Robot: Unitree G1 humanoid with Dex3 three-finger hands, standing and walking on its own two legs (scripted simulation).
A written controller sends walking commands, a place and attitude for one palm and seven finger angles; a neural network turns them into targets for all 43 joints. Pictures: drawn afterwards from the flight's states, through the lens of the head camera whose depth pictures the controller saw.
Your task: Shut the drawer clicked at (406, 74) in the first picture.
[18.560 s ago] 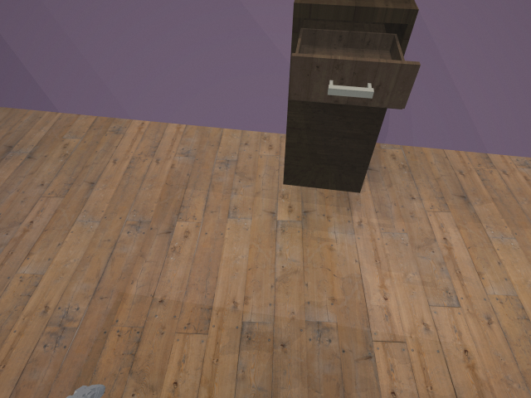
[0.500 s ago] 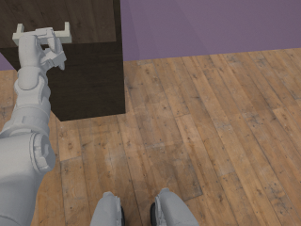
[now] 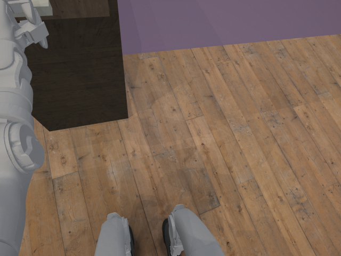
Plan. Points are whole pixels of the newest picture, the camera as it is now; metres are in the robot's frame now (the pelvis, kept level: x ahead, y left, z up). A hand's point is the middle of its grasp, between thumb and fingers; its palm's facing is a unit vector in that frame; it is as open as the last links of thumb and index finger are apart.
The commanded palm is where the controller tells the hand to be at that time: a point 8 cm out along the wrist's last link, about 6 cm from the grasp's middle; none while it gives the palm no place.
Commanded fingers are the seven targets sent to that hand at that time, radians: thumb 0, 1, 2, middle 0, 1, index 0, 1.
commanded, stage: push the drawer shut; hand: left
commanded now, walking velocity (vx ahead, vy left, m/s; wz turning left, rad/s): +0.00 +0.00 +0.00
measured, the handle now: (14, 1) +0.66 +0.23 +0.09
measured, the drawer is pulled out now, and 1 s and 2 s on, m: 0.03 0.00 0.00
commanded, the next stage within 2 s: pull the fist back off the drawer in 0.42 s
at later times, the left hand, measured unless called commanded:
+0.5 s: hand (34, 14) +0.62 +0.19 +0.10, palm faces +0.09 -1.00 -0.05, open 3.3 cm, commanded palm +0.66 +0.19 +0.09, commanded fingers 0.00 0.90 0.90 -1.40 -1.60 -1.40 -1.60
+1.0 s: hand (33, 16) +0.61 +0.19 +0.09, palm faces +0.09 -1.00 -0.02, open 3.1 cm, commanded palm +0.60 +0.19 +0.09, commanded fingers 0.00 0.90 0.90 -1.40 -1.60 -1.40 -1.60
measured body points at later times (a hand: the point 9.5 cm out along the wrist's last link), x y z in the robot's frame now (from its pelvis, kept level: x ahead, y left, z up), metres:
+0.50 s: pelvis -0.01 +0.00 -0.01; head +0.19 +0.04 +0.39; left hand +0.61 +0.24 +0.10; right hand -0.08 -0.24 -0.10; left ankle +0.04 +0.10 -0.64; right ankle +0.03 -0.11 -0.64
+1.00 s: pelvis -0.01 +0.01 -0.01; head +0.19 +0.06 +0.39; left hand +0.60 +0.24 +0.10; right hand -0.08 -0.23 -0.09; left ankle +0.04 +0.10 -0.64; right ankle +0.03 -0.11 -0.64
